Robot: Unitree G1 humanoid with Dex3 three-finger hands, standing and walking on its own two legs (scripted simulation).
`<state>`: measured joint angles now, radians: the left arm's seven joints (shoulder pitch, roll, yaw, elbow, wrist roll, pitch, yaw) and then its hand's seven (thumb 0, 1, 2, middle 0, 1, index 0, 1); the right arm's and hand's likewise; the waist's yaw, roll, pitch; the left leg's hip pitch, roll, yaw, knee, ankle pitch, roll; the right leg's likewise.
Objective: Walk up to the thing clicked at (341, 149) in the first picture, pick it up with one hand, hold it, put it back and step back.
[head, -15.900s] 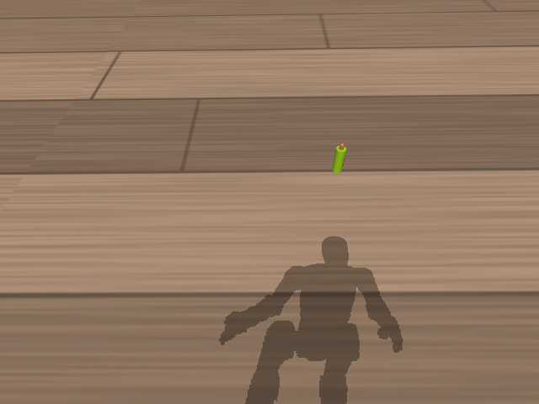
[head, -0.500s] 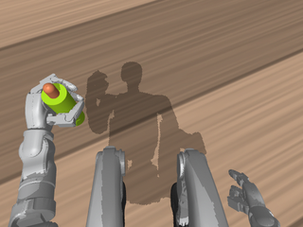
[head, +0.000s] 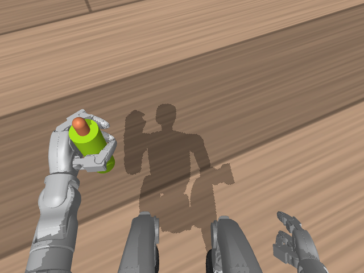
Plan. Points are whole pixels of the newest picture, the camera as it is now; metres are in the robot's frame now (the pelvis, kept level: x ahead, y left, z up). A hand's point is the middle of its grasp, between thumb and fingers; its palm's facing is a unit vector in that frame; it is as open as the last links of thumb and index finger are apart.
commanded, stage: lift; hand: left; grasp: from the side
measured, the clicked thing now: (92, 145) +0.36 +0.20 +0.04
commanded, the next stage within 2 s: hold in 1.14 s
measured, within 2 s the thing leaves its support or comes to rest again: neither
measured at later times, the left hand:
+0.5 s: hand (85, 133) +0.34 +0.18 +0.12, palm faces +0.07 -1.00 -0.05, open 6.8 cm
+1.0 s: hand (82, 112) +0.36 +0.18 +0.16, palm faces +0.08 -1.00 -0.02, open 6.8 cm
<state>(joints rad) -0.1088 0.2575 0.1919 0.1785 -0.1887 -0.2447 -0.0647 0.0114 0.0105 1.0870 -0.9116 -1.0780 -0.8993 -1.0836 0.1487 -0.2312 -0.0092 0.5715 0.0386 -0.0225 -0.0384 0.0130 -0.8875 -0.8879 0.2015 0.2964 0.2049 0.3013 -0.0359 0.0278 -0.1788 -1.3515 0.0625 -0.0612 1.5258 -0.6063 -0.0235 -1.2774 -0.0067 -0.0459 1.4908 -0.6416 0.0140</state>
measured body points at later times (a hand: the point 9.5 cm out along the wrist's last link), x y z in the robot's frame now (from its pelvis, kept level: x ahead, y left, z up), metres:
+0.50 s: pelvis +0.01 +0.00 +0.08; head +0.09 +0.02 +0.52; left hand +0.33 +0.24 +0.12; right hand +0.16 -0.24 -0.03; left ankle +0.05 +0.13 -0.57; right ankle +0.03 -0.13 -0.57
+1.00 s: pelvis +0.03 +0.00 +0.11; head +0.09 +0.01 +0.56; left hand +0.35 +0.23 +0.16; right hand +0.17 -0.24 +0.00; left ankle +0.05 +0.13 -0.57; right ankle +0.03 -0.13 -0.57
